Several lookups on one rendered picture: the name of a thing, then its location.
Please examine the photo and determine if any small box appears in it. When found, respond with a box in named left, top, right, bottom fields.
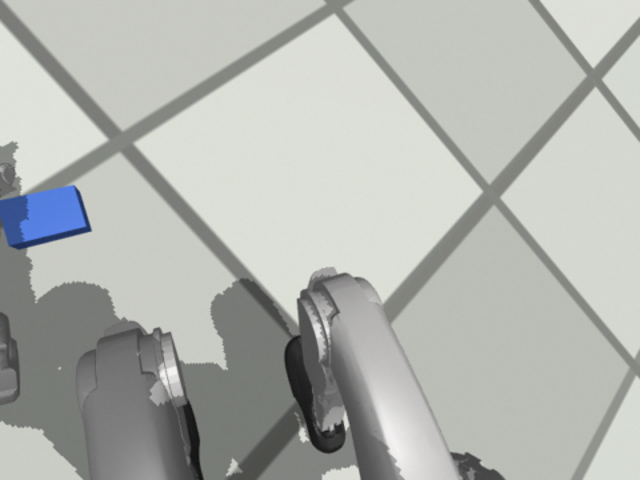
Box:
left=0, top=185, right=92, bottom=250

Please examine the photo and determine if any left robot arm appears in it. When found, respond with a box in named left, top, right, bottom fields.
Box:
left=0, top=231, right=20, bottom=405

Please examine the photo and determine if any left robot foot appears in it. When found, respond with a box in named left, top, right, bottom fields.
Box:
left=183, top=398, right=204, bottom=480

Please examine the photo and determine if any right robot hand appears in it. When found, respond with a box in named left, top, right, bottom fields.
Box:
left=450, top=452, right=506, bottom=480

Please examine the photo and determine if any right robot foot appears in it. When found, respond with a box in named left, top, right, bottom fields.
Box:
left=284, top=335, right=345, bottom=453

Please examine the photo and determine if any left robot hand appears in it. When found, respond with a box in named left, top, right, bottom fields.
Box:
left=0, top=163, right=17, bottom=197

